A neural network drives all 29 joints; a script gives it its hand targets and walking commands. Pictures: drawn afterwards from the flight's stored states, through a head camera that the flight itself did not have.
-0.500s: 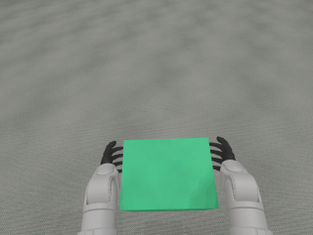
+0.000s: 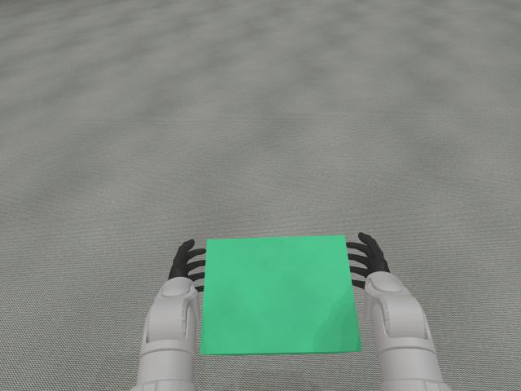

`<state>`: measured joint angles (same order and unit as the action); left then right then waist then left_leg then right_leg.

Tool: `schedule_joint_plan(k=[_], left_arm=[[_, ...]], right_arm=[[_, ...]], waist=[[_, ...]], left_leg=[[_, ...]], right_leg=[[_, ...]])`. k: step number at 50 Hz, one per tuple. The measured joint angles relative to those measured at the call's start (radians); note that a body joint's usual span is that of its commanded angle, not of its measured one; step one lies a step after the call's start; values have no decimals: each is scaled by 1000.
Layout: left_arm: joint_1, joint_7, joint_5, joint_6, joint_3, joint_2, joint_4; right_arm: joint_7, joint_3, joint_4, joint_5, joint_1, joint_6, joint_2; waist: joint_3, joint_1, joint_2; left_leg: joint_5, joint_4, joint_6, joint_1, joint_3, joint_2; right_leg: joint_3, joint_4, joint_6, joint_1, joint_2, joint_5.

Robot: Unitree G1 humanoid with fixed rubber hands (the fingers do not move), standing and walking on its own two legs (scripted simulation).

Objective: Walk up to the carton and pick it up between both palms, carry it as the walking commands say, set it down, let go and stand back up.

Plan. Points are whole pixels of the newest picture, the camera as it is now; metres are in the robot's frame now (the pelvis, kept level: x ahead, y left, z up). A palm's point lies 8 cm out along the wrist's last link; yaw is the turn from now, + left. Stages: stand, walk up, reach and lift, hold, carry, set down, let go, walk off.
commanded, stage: carry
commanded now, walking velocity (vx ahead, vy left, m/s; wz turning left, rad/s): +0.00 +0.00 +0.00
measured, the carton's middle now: (277, 301) +0.30 +0.00 -0.05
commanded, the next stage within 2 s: hold in 0.72 s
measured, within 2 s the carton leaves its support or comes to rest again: neither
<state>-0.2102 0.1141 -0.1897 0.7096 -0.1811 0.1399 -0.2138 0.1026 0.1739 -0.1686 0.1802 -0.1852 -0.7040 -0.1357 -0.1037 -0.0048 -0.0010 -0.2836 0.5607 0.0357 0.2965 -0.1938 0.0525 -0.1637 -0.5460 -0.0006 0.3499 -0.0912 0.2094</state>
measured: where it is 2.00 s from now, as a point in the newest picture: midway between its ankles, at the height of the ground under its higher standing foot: outside the picture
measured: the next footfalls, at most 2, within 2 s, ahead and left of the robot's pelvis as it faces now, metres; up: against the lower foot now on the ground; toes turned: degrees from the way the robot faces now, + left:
none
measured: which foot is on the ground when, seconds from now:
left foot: down 0.00-1.00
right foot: down 0.00-1.00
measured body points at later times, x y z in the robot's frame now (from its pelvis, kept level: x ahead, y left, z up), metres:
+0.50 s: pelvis -0.01 +0.00 +0.00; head -0.03 +0.01 +0.45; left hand +0.29 +0.16 +0.02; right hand +0.28 -0.15 +0.02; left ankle +0.01 +0.09 -0.73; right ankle +0.05 -0.12 -0.73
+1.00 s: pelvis -0.01 +0.00 +0.01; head -0.07 -0.01 +0.45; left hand +0.31 +0.15 +0.06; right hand +0.31 -0.16 +0.06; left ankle +0.01 +0.09 -0.73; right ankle +0.05 -0.13 -0.73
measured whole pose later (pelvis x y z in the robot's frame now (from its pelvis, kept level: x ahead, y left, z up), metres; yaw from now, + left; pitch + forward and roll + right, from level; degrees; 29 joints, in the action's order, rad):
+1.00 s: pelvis -0.01 +0.00 +0.01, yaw +7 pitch -6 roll +0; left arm -0.43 0.16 -0.29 0.68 -0.27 0.19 -0.49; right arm 0.11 0.37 -0.35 0.30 -0.36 -0.70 -0.17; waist -0.05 -0.07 0.01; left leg -0.22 0.46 0.04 0.15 -0.06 -0.02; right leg 0.00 -0.45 0.02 0.16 -0.03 0.20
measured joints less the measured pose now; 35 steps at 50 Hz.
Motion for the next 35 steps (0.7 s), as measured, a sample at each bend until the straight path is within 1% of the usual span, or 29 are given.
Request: schedule_joint_plan(k=[5,8,9,11,17,23,35], left_arm=[[-3,-5,-2,-14,2,-8,-25],[4,1,19,-7,8,-8,7],[3,-1,13,-10,6,-6,8],[-3,-5,0,-18,1,-5,-14],[-9,-14,-2,-27,9,-21,-47],[-5,-12,10,-27,18,-27,-29],[-9,-16,6,-37,17,-28,-39]], right_arm=[[-4,-2,-28,-1,-5,16,8],[4,-9,5,-20,5,10,10],[2,-7,5,-16,4,14,8],[-2,-3,-17,-3,-3,21,7],[-10,-10,-54,0,-9,33,19],[-8,-18,-33,-10,-2,33,22],[-14,-13,-49,-7,-10,46,25]], waist=[[3,1,0],[14,3,2],[14,3,2],[10,2,2],[11,4,-2],[23,6,-2],[24,4,-5]], left_leg=[[6,-1,3,3,-1,-3],[9,2,5,9,-1,-3],[10,2,5,10,-1,-4],[13,1,6,12,-1,-4],[16,1,8,14,-1,-7],[17,3,9,20,-1,-6],[10,11,11,22,-3,-5]], right_leg=[[3,0,1,4,-2,-7],[5,0,2,8,-3,-11],[5,1,2,9,-3,-13],[6,3,2,11,-3,-16],[11,1,4,15,-5,-19],[14,3,5,19,-3,-23],[23,-1,8,21,0,-22]])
